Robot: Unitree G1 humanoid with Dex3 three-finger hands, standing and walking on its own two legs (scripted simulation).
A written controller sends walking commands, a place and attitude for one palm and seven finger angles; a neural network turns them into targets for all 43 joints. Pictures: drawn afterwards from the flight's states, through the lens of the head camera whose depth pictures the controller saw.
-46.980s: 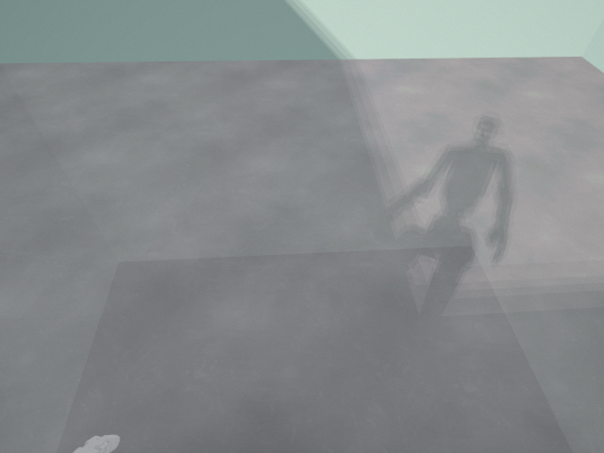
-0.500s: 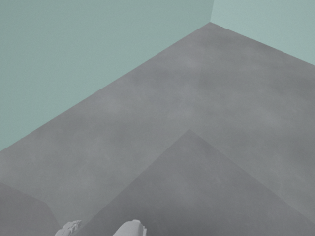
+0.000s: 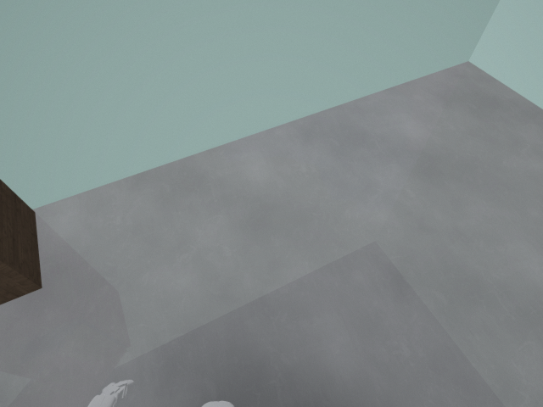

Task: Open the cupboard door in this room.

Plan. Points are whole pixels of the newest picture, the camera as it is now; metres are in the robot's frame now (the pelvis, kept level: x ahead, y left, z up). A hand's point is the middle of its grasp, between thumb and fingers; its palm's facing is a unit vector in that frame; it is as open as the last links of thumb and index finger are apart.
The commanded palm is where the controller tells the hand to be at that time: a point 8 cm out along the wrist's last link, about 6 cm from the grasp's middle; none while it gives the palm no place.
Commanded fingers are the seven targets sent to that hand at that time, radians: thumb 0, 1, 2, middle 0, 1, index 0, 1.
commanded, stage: turn to face it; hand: left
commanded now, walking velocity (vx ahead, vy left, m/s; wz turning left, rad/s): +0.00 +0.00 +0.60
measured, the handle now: out of the picture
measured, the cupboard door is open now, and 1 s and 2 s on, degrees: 37 37 37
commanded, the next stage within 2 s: take the last steps up to it in 1.64 s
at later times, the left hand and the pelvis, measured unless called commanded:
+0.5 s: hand out of the picture +0.00 +0.23 -0.17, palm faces +0.34 -0.91 -0.24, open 7.4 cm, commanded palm none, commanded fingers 0.00 0.90 0.90 -0.20 -0.30 -0.20 -0.30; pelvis +0.00 +0.01 +0.01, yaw +18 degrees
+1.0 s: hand out of the picture -0.04 +0.18 -0.16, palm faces +0.57 -0.79 -0.22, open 7.4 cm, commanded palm none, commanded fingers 0.00 0.90 0.90 -0.20 -0.30 -0.20 -0.30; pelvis +0.02 -0.02 +0.00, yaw +36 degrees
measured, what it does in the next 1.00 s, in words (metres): steps on the spot, turning left: left foot, then right foot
